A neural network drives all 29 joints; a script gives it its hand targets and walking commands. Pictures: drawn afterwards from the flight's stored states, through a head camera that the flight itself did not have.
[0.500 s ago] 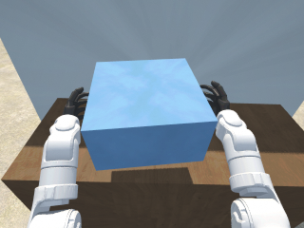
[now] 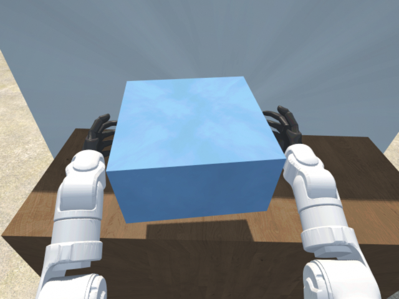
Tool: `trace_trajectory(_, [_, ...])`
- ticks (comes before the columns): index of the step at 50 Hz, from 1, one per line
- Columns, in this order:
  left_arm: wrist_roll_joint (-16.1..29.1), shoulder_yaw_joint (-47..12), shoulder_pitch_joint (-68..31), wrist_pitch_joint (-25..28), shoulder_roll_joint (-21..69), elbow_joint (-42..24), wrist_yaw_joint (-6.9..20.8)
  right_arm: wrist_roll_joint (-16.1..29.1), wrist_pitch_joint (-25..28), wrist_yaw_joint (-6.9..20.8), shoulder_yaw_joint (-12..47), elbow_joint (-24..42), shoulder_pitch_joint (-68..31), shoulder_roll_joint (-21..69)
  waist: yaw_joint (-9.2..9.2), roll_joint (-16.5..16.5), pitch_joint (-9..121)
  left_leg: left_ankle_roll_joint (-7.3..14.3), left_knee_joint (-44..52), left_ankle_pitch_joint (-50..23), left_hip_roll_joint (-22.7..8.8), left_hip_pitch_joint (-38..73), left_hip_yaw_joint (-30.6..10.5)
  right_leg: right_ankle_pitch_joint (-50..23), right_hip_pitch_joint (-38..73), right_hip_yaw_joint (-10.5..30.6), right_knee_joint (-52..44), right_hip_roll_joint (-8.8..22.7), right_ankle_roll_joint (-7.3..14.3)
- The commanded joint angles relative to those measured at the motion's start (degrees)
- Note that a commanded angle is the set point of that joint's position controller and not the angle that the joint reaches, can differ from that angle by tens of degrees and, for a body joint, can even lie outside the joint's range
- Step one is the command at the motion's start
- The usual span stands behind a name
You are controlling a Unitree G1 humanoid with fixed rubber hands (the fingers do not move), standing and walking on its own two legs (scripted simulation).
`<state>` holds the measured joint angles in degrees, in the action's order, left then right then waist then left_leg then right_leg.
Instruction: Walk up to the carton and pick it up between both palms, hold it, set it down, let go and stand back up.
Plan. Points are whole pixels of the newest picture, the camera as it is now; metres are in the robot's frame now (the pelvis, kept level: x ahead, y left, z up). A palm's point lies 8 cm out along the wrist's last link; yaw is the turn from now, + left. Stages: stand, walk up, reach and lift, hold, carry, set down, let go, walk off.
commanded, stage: hold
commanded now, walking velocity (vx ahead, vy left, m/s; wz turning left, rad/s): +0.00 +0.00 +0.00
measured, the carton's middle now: (191, 141) +0.42 +0.02 +0.14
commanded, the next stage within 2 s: none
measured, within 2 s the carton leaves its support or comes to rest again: neither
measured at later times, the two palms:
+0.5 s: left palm (94, 153) +0.34 +0.21 +0.17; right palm (289, 145) +0.36 -0.17 +0.18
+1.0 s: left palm (94, 152) +0.34 +0.21 +0.17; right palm (289, 145) +0.36 -0.17 +0.18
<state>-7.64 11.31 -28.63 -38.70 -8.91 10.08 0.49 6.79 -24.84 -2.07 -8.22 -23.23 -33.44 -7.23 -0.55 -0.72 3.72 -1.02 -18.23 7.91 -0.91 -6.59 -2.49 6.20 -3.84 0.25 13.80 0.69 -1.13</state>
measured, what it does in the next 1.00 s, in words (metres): stands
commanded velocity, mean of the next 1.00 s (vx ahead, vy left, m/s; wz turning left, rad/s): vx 0.00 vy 0.00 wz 0.00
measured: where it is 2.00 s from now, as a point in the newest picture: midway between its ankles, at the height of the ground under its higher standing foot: outside the picture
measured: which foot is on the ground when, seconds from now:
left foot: down 0.00-1.00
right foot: down 0.00-1.00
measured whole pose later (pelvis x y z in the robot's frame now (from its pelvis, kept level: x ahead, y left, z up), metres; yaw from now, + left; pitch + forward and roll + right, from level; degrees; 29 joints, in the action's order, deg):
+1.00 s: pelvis +0.00 +0.00 +0.00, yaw +0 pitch -4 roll -1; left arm -7.7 11.3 -28.8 -38.7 -8.9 10.3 0.6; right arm 6.8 -24.8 -2.2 -8.2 -23.2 -33.4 -7.3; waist -0.6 -0.7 3.7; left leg -1.0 -18.2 7.9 -0.9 -6.6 -2.5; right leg 6.2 -3.8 0.3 13.8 0.7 -1.1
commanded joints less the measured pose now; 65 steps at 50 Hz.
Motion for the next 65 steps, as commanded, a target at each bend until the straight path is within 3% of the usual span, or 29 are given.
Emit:
trace_trajectory(1, [11.7,-24.4,-43.2,6.3,35.4,-18.5,11.0,7.4,4.6,6.7,21.2,19.0,-39.6,27.2,-8.27,2.8,23.1,-2.0,3.7,-8.6,3.9,-0.4,1.8,-10.6,13.5,-0.8,1.0,-2.4,2.5])
trace_trajectory(3, [10.3,-21.4,-42.3,6.1,33.6,-15.4,11.3,6.5,3.4,6.5,20.8,14.5,-36.3,27.1,-8.09,0.6,19.0,-1.1,4.5,-6.5,4.1,-1.9,1.8,-9.2,13.8,-0.3,0.4,-2.1,2.5])
trace_trajectory(5, [10.9,-22.3,-42.3,6.3,34.9,-16.5,11.2,6.3,3.6,7.0,19.4,13.8,-36.3,26.4,-8.97,2.4,20.1,-1.6,4.7,-5.7,3.8,-1.4,1.6,-8.1,13.1,-0.6,0.6,-2.2,2.6])
trace_trajectory(7, [10.7,-22.2,-42.2,6.2,34.9,-16.3,11.2,6.7,4.3,7.1,20.2,16.9,-39.2,27.0,-7.19,1.3,20.5,-1.2,4.8,-6.5,3.5,-1.3,1.5,-8.5,13.0,-0.5,0.7,-2.3,2.3])
trace_trajectory(8, [10.9,-22.2,-43.0,6.2,34.9,-17.4,11.3,6.5,4.1,6.7,20.4,16.3,-36.6,26.7,-8.43,1.6,20.0,-1.6,4.6,-7.0,4.0,-2.0,1.9,-10.6,14.9,-0.4,0.9,-1.9,2.2])
trace_trajectory(12, [11.0,-23.1,-42.6,6.2,34.7,-18.2,11.3,7.2,4.0,6.8,20.5,16.9,-38.5,26.8,-7.98,2.2,22.3,-1.8,4.2,-8.4,4.0,-0.7,1.6,-10.5,13.8,-0.8,0.9,-2.5,2.5])
trace_trajectory(15, [8.5,-20.2,-40.2,5.6,33.6,-13.2,11.5,6.3,3.1,7.1,19.6,11.3,-35.2,25.6,-8.23,1.2,16.6,-1.2,5.2,-5.9,4.0,-1.4,2.2,-8.7,13.0,-0.3,0.0,-2.2,2.5])
trace_trajectory(16, [8.7,-20.0,-41.7,6.0,33.1,-14.8,11.8,6.1,3.5,6.7,21.3,12.9,-35.7,27.6,-7.33,-0.3,17.9,-0.9,4.6,-7.0,4.3,-1.4,2.3,-10.2,14.4,-0.8,0.8,-2.1,2.1])
trace_trajectory(19, [8.9,-20.4,-41.7,6.1,32.8,-16.0,12.0,6.8,3.9,6.4,21.3,14.4,-37.1,26.5,-7.48,1.1,19.3,-1.4,4.4,-8.3,4.6,-0.9,2.1,-11.2,14.7,-0.4,0.6,-2.2,2.4])
trace_trajectory(20, [10.0,-22.3,-43.1,6.5,33.7,-19.4,12.0,7.1,3.9,6.3,21.5,14.3,-35.7,27.1,-8.9,2.4,21.6,-2.3,3.8,-9.4,4.3,-0.4,1.7,-12.9,15.6,-0.6,1.5,-2.0,2.6])
trace_trajectory(21, [10.9,-23.2,-42.2,6.8,35.0,-19.6,11.7,7.7,4.3,6.2,22.1,17.8,-37.4,27.6,-8.57,1.5,22.4,-2.0,3.4,-10.6,4.4,0.4,1.6,-14.6,15.5,-0.4,1.4,-2.2,2.1])
trace_trajectory(22, [10.4,-23.0,-42.0,6.4,34.8,-18.8,11.8,7.8,3.8,6.1,21.4,15.5,-37.1,26.4,-9.06,2.5,20.6,-2.3,3.8,-10.4,4.3,0.1,1.5,-12.8,14.7,-0.6,0.8,-2.3,2.4])
trace_trajectory(23, [10.7,-22.2,-44.9,6.8,33.1,-17.8,11.6,7.4,4.0,6.1,21.4,15.1,-38.3,27.1,-7.67,2.3,20.8,-1.6,4.2,-7.1,4.5,-1.1,1.9,-10.2,14.2,-0.7,0.9,-2.0,1.9])
trace_trajectory(28, [11.1,-22.7,-42.2,6.2,35.2,-17.8,11.8,6.2,3.8,6.3,20.7,13.5,-36.2,26.7,-9.17,2.3,19.2,-1.9,4.6,-6.8,4.0,-1.2,1.9,-9.9,14.7,-0.5,0.7,-1.7,2.4])
trace_trajectory(29, [11.1,-22.7,-43.8,6.1,34.3,-16.5,11.9,6.2,3.9,6.5,20.0,15.5,-39.5,27.1,-8.25,1.7,20.1,-1.4,4.7,-5.4,4.3,-2.3,1.5,-8.1,13.7,-0.6,0.5,-2.0,2.5])
trace_trajectory(32, [11.4,-22.4,-42.1,6.5,34.8,-16.2,11.7,5.9,4.2,6.5,20.7,15.9,-38.1,27.1,-8.62,0.2,20.7,-1.3,4.7,-6.9,4.0,-1.9,2.0,-11.3,15.6,-0.7,0.8,-1.9,2.2])
trace_trajectory(34, [10.4,-22.6,-42.6,6.3,34.1,-17.7,11.3,6.5,4.0,6.8,20.5,13.1,-36.6,26.6,-8.29,2.9,19.9,-1.9,4.6,-7.3,4.1,-0.9,1.8,-9.2,13.2,-0.8,0.7,-2.3,2.3])
trace_trajectory(35, [11.5,-23.1,-43.2,6.9,35.2,-18.0,11.4,6.8,4.5,6.7,21.4,16.0,-37.7,27.7,-8.21,0.7,20.7,-1.8,4.1,-8.7,3.8,-1.1,1.6,-10.9,14.3,-0.4,1.1,-2.3,2.5])
trace_trajectory(37, [11.5,-22.6,-44.6,6.8,34.7,-15.9,11.2,6.5,3.9,6.7,20.9,15.0,-38.9,27.4,-8.24,1.4,19.6,-1.5,4.7,-5.3,4.1,-1.7,1.6,-8.0,12.5,-0.7,0.7,-2.1,2.6])
trace_trajectory(38, [11.3,-23.1,-41.8,6.3,35.6,-16.9,11.4,6.5,3.9,6.6,20.9,15.9,-37.8,27.5,-9.02,0.4,21.2,-1.5,4.4,-7.1,4.1,-1.6,1.4,-11.3,14.6,-0.5,0.9,-2.1,2.6])
trace_trajectory(39, [10.6,-21.9,-42.1,6.3,33.9,-15.9,11.5,6.4,4.2,6.5,21.4,15.7,-37.6,27.4,-7.77,0.6,20.9,-1.1,4.3,-7.8,4.2,-1.9,1.8,-11.7,15.5,-0.3,0.7,-2.0,2.4])
trace_trajectory(42, [11.9,-24.7,-42.8,6.6,35.9,-20.4,11.4,7.5,4.3,6.5,21.5,17.9,-38.0,27.0,-8.5,2.6,23.3,-2.4,3.6,-10.4,3.9,0.9,1.6,-12.0,14.0,-0.7,0.8,-2.6,2.5])
trace_trajectory(43, [10.5,-23.1,-42.5,6.2,34.8,-17.1,11.3,6.9,3.7,6.2,20.8,14.4,-36.9,26.7,-9.02,2.2,19.7,-2.2,3.9,-8.6,4.2,0.0,1.5,-10.8,13.8,-0.4,0.5,-2.2,2.8])
trace_trajectory(44, [10.1,-22.4,-44.5,6.3,34.8,-16.5,11.4,7.1,4.4,6.3,20.9,15.8,-39.3,28.1,-7.62,2.1,20.0,-1.5,3.9,-6.5,4.6,-1.8,1.8,-8.4,14.2,-0.5,0.7,-2.2,2.6])
trace_trajectory(49, [11.3,-22.7,-43.0,6.0,35.3,-15.8,11.5,5.6,4.0,7.1,19.0,14.2,-39.0,25.6,-9.26,2.4,20.8,-1.7,5.2,-5.1,3.4,-0.9,1.6,-7.9,12.8,-0.8,0.5,-2.0,2.6])
trace_trajectory(51, [10.1,-21.7,-43.6,6.1,34.3,-15.0,11.5,6.2,4.4,7.4,20.1,14.2,-39.5,27.1,-7.27,2.1,19.3,-1.3,4.9,-4.8,4.0,-2.7,2.2,-7.0,13.6,-0.7,0.4,-1.9,2.7])
trace_trajectory(56, [10.3,-22.2,-43.3,6.3,34.1,-15.7,11.6,6.8,4.5,6.8,20.9,16.8,-39.7,27.4,-7.9,0.0,20.4,-1.0,4.4,-6.7,4.4,-2.8,1.9,-9.9,14.6,-0.8,0.7,-2.3,2.0])
trace_trajectory(63, [11.7,-24.2,-43.7,6.3,35.5,-20.2,10.8,7.9,4.2,6.5,20.9,16.7,-38.2,26.5,-8.03,3.8,22.5,-2.9,3.5,-11.1,3.7,1.1,1.0,-10.7,12.9,-0.7,0.8,-2.7,2.7])
trace_trajectory(65, [11.1,-22.8,-43.8,6.3,34.4,-16.7,10.9,6.3,4.4,6.8,19.8,16.9,-40.3,26.3,-8.07,1.5,21.1,-1.7,4.1,-7.3,3.9,-1.3,1.3,-9.0,12.7,-0.8,0.7,-2.3,2.5])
